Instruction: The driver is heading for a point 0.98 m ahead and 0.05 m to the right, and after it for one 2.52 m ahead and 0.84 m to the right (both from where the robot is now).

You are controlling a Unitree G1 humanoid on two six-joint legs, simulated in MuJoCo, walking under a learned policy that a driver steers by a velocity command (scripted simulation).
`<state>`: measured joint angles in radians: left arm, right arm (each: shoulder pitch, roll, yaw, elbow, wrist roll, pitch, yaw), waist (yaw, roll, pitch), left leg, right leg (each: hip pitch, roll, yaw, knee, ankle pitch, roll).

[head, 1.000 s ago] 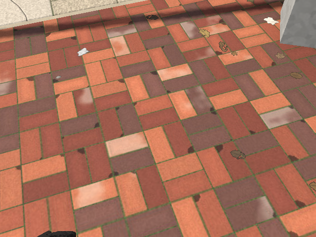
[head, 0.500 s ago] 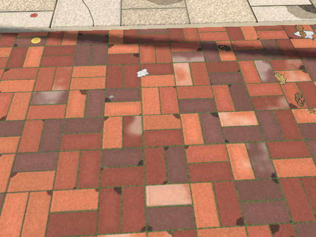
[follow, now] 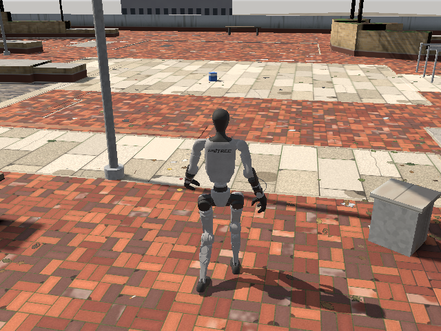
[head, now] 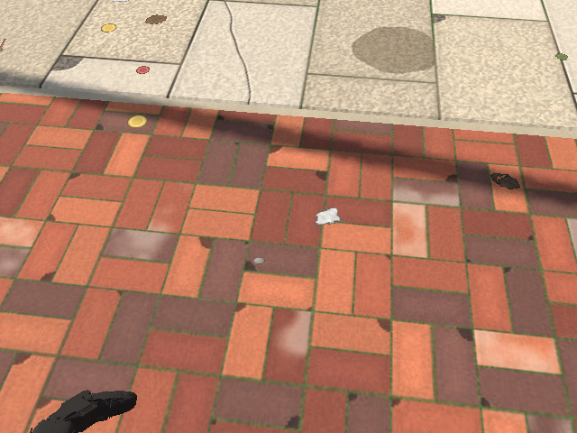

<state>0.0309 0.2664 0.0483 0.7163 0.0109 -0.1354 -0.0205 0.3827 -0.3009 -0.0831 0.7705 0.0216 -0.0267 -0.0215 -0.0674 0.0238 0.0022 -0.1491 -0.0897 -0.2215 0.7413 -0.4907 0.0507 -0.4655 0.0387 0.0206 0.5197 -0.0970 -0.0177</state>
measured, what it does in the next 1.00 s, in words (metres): walks ahead: left foot, then right foot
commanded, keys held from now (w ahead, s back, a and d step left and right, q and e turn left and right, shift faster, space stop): w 1.00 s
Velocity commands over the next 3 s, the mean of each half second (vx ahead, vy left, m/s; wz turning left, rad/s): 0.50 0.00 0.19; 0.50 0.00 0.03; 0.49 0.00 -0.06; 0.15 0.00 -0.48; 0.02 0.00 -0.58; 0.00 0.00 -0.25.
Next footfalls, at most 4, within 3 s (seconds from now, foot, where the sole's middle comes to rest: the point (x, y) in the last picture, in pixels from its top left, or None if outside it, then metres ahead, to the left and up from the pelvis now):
0.46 left None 0.39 0.16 -0.76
0.98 right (310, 340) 0.70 -0.07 -0.76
1.50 left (206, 254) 0.98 0.20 -0.76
1.96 right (300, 251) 0.97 -0.06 -0.76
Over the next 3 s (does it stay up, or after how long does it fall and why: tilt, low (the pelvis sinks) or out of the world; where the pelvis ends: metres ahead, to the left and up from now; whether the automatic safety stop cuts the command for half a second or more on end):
stays up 0.93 0.04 0.01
